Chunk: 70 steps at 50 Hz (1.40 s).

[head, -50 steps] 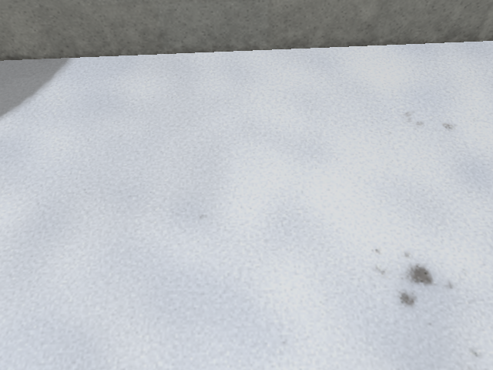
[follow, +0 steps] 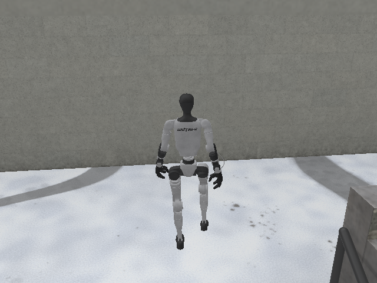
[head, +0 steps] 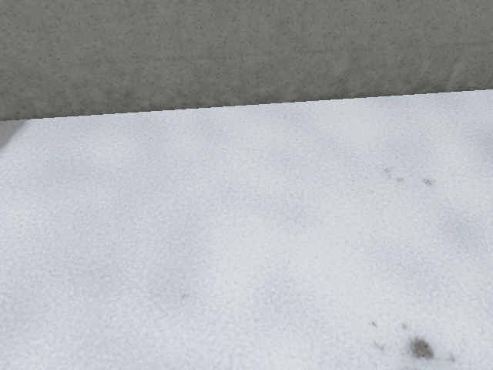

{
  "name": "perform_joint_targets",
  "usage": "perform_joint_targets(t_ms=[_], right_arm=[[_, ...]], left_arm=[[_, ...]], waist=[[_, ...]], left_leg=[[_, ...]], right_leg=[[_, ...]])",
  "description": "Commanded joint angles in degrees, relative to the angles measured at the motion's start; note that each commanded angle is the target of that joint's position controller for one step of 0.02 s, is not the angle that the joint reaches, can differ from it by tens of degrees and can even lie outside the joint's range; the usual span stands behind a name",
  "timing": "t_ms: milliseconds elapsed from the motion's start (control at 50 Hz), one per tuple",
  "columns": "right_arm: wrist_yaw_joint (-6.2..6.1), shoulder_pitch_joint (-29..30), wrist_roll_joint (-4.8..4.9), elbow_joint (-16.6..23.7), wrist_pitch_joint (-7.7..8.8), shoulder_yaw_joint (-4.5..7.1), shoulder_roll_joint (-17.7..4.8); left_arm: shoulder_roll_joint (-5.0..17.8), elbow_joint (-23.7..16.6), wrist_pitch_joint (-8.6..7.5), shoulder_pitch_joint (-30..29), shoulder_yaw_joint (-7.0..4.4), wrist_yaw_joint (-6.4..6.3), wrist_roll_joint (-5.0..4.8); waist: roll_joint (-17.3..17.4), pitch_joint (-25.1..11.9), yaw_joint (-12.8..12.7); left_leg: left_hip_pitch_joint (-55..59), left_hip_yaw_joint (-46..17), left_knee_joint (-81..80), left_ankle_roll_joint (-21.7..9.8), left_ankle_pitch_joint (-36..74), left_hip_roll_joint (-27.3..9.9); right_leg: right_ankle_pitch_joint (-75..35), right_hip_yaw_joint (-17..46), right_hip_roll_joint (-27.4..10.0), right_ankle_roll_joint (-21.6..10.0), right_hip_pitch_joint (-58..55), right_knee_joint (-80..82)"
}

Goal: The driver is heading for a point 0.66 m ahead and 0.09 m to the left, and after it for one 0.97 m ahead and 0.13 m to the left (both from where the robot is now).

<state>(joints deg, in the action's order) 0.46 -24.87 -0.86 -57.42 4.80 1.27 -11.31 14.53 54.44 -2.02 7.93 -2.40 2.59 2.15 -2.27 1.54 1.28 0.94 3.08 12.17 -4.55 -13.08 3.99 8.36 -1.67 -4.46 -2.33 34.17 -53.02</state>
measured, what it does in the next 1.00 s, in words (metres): walks ahead, turning left: right foot, then left foot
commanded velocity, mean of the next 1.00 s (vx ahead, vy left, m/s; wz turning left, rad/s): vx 0.49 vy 0.00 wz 0.33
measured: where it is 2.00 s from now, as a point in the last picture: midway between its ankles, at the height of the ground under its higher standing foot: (188, 242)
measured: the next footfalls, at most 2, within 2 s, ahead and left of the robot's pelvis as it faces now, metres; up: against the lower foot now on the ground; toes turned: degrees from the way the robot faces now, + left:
right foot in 0.22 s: +0.31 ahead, -0.11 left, +0.00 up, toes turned -3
left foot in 0.78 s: +0.56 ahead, +0.10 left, +0.00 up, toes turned +23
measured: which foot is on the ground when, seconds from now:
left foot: down 0.00-0.22, up 0.24-0.76, down 0.78-1.00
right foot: up 0.00-0.20, down 0.22-0.78, up 0.80-1.00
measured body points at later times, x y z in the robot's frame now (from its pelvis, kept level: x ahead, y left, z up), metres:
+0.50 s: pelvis +0.28 -0.04 +0.00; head +0.30 -0.05 +0.45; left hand +0.25 +0.21 -0.14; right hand +0.39 -0.29 -0.14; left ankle +0.33 +0.11 -0.67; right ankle +0.27 -0.10 -0.75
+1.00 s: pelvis +0.54 +0.06 +0.00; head +0.56 +0.08 +0.44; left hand +0.56 +0.34 -0.13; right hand +0.68 -0.18 -0.14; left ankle +0.52 +0.09 -0.75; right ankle +0.64 -0.08 -0.67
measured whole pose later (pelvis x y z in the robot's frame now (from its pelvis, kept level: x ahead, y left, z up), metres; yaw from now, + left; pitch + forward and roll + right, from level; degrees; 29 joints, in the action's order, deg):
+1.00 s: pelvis +0.54 +0.06 +0.00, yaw +23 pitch +0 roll +0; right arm 0.2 -17.0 -0.4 -54.5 3.2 3.9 -14.3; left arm 13.7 48.4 -2.9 9.3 -2.7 0.9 2.2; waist -1.6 3.5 0.3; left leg -7.5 2.2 18.0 -8.4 -10.4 8.2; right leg 14.6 0.7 -7.4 0.4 33.3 -61.9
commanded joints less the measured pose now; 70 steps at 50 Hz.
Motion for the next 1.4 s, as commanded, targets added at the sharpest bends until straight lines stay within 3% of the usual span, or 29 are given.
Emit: perform_joint_targets(t_ms=[20,140,180,200,220,240,260,280,300,340,460,640,700,740,760,780,800,820,860,920,1060,1200,1260,1300,1320,1340,1360,1380,1400], right_arm=[[-0.36,-2.3,0.07,0.9,0.84,1.13,-7.3],[-1.01,-3.0,-0.16,-1.1,0.82,1.31,-8.5],[-1.21,-2.1,-0.48,-1.3,0.47,1.53,-9.4],[-1.11,-1.4,-0.35,-1.3,0.11,1.52,-9.6],[-0.82,-1.8,0.12,0.0,0.09,0.95,-8.0],[-0.33,-9.1,2.18,1.0,-0.15,-0.47,-0.4],[-0.9,-6.6,0.98,0.0,-0.53,1.44,-7.4],[-0.84,-1.5,0.75,1.5,-0.53,2.02,-8.2],[-0.56,1.0,0.64,2.0,-0.35,1.76,-6.9],[0.12,0.9,-0.7,1.6,-1.67,1.91,-5.2],[1.66,8.9,-0.86,4.9,-4.29,2.2,-3.3],[2.9,25.7,-1.04,11.9,-3.68,0.95,-2.4],[2.68,23.5,-1.25,12.0,-3.76,1.58,-3.8],[2.22,15.7,-1.31,10.0,-3.62,2.69,-5.7],[1.8,8.5,-1.56,7.8,-3.13,3.68,-7.3],[0.95,0.5,-2.31,5.9,-2.87,5.45,-11.9],[0.48,3.2,-1.48,7.6,-3.57,7.03,-18.0],[0.23,1.6,-0.43,7.8,-4.39,6.87,-17.8],[-0.47,7.2,0.11,7.2,-3.91,5.44,-11.9],[-0.78,10.7,0.44,7.5,-1.67,3.67,-7.5],[-0.09,2.9,0.25,3.9,0.39,3.1,-8.9],[-1.59,-0.5,-0.58,1.5,0.75,1.72,-7.9],[-2.64,0.8,-0.83,1.1,0.72,1.7,-9.8],[-3.09,2.2,-1.22,1.7,-0.08,2.23,-11.8],[-3.13,3.5,-0.98,2.5,-0.27,2.43,-12.4],[-2.66,4.7,0.0,5.7,0.42,1.47,-9.9],[-1.72,2.1,0.59,7.3,0.99,1.31,-7.6],[-1.53,4.7,-0.13,6.8,1.08,1.3,-9.0],[-0.96,7.7,0.72,7.6,1.53,0.93,-8.8]], left_arm=[[1.1,-5.7,-0.51,-8.6,0.43,0.26,-0.27],[2.3,-8.3,-0.87,-11.7,0.32,-0.45,-0.7],[4.1,-6.0,-1.44,-3.3,-0.71,-1.33,-0.61],[5.3,-3.1,-1.99,6.2,-1.5,-1.95,-0.4],[9.2,-1.2,-2.51,15.6,-2.72,-2.77,1.01],[14.4,-1.2,-2.43,18.5,-3.93,-2.9,2.28],[11.9,-1.8,-1.76,15.1,-3.68,-2.33,-0.26],[8.3,-2.8,-1.82,8.4,-2.7,-2.3,-0.95],[4.9,-3.1,-2.4,5.1,-1.86,-2.1,-0.96],[2.1,-2.0,-3.37,4.5,-1.04,-2.61,-0.93],[3.0,0.1,-5.23,10.4,-1.2,-2.97,-1.14],[4.1,2.7,-4.24,18.1,-0.99,-4.23,-0.99],[5.9,2.7,-3.26,17.5,-1.38,-4.86,-0.7],[7.8,2.1,-2.24,16.4,-1.99,-4.95,-0.49],[8.3,1.5,-1.73,15.7,-2.18,-4.66,-0.64],[7.6,-0.1,-1.73,14.8,-2.03,-4.31,-0.89],[1.7,-4.9,-2.4,15.1,-1.24,-2.95,-1.83],[6.3,-7.0,-3.4,7.9,-1.82,-2.59,-1.41],[5.1,-7.3,-4.7,6.5,-1.35,-2.53,-2.08],[3.1,-5.5,-1.52,10.7,-1.05,-2.2,0.45],[2.9,-8.4,0.29,0.1,-0.8,-0.85,-0.87],[1.7,-11.4,-0.25,-8.8,0.19,-0.31,-0.95],[2.7,-10.7,-0.34,-4.5,-0.23,-0.69,-0.65],[5.0,-7.2,-0.68,7.2,-1.35,-1.1,-0.48],[7.0,-4.9,-1.05,15.2,-2.36,-1.8,-0.12],[13.3,-3.9,-1.05,21.8,-4.31,-2.86,1.06],[14.9,-4.8,-0.66,16.0,-4.52,-2.88,0.07],[12.8,-4.6,-0.75,12.3,-4.31,-2.78,-1.84],[10.0,-4.8,-1.08,9.3,-3.64,-3.03,-2.17]], waist=[[6.2,6.0,0.5],[6.3,5.4,-0.4],[6.7,0.5,-4.0],[5.6,-4.5,-8.0],[2.1,-10.7,-10.9],[-10.5,-18.7,-6.8],[-3.3,-17.7,-7.2],[-1.2,-8.0,-4.4],[0.5,-3.3,-3.4],[-0.8,0.1,-0.6],[-0.5,2.6,0.1],[-0.9,5.2,-3.7],[-2.8,2.8,-1.6],[-3.9,-1.9,2.0],[-2.6,-5.8,5.1],[2.3,-10.6,8.8],[18.0,-14.7,4.2],[6.9,-14.5,6.6],[-0.2,-2.4,1.7],[0.1,-2.0,-3.1],[4.7,1.8,0.3],[5.1,4.8,2.7],[7.2,1.6,-0.3],[8.6,-4.3,-5.5],[7.7,-7.9,-9.8],[-0.6,-13.6,-11.8],[-9.4,-15.8,-5.3],[0.3,-11.2,-4.7],[3.2,-5.9,-4.3]], left_leg=[[-2.9,-7.3,-6.0,-6.8,19.7,-14.0],[2.4,-5.4,-2.2,-5.5,35.3,-16.6],[4.2,-4.7,9.5,-4.1,51.3,-16.1],[1.4,-3.6,20.7,-3.1,50.8,-14.2],[-9.7,-2.6,36.3,-2.5,34.4,-11.7],[-30.3,0.3,58.4,0.0,-10.4,-1.8],[-34.1,-6.7,64.7,-1.1,-14.4,-1.8],[-35.8,-7.1,63.8,-1.6,-8.5,-5.2],[-34.2,-6.8,60.8,-1.7,-4.7,-7.4],[-29.6,-6.7,56.8,-1.1,-2.6,-9.4],[-37.5,-4.6,51.5,0.6,5.4,-10.8],[-37.7,4.2,26.8,-0.7,11.9,-7.6],[-31.8,6.8,24.5,-3.9,4.3,-3.5],[-23.0,7.6,22.9,-6.8,-1.5,0.4],[-13.5,6.4,18.5,-8.4,-0.8,1.8],[-0.1,-4.7,14.3,-11.5,-5.3,-5.4],[17.6,-38.4,8.5,-21.0,-5.1,-22.5],[16.9,-43.1,3.2,-21.8,-2.0,-23.5],[2.5,-29.0,1.8,-16.8,9.3,-20.4],[-6.9,-17.4,0.3,-12.6,22.1,-14.1],[-3.9,-6.6,-3.9,-5.1,30.1,-11.0],[5.5,0.0,-4.0,-2.6,37.5,-14.0],[9.1,2.8,5.6,-1.3,62.0,-15.4],[8.5,3.6,21.9,-1.0,68.6,-16.2],[1.5,4.9,34.0,-0.4,57.4,-15.3],[-15.1,6.9,55.1,0.9,32.4,-9.7],[-35.1,0.4,70.7,2.7,-16.5,2.3],[-37.3,-6.9,69.6,2.2,-11.2,-3.4],[-36.5,-6.6,66.5,2.6,-7.9,-5.8]], right_leg=[[-5.0,-2.2,0.6,1.0,4.4,8.8],[-5.2,-3.7,3.5,-2.8,-4.2,20.1],[-0.5,-4.1,6.6,-4.8,-14.4,21.8],[-1.5,-4.3,7.5,-6.0,-25.6,25.5],[4.9,5.7,-2.1,-8.3,-40.3,26.8],[12.0,34.1,-20.6,-14.9,-55.8,31.4],[17.3,41.2,-20.2,-15.0,-50.1,37.7],[17.9,30.5,-18.0,-12.9,-41.1,39.3],[12.3,23.3,-15.5,-11.2,-33.5,41.9],[3.1,12.9,-11.2,-7.7,-25.5,43.9],[-7.1,0.3,-9.4,-6.3,-26.4,46.6],[-25.3,-10.4,-9.8,-4.6,-37.1,42.9],[-46.2,-13.0,-10.9,-4.1,-41.6,34.6],[-55.1,-13.7,-11.3,-4.3,-42.0,21.1],[-49.4,-14.1,-11.0,-3.6,-38.2,9.6],[-31.9,-14.4,-9.2,-1.8,-26.4,-7.6],[20.8,-10.9,5.0,2.5,1.6,-30.8],[19.2,1.8,4.9,1.9,9.3,-33.5],[10.4,3.3,-1.0,1.3,7.8,-23.2],[9.1,2.9,-2.9,2.7,-2.3,-14.2],[-5.0,0.1,-2.6,1.7,3.8,0.7],[-8.9,-2.8,2.5,-1.7,3.8,15.9],[-1.2,-6.6,7.1,-4.8,-4.1,18.4],[3.4,-6.6,9.9,-7.5,-14.8,20.7],[3.0,-3.1,8.6,-9.8,-26.5,26.0],[4.7,15.9,-5.5,-15.4,-42.0,27.6],[-12.3,44.9,-18.2,-23.6,-50.6,34.5],[-19.9,35.5,-16.4,-22.7,-45.6,35.0],[-27.8,26.9,-15.0,-20.7,-38.5,35.1]])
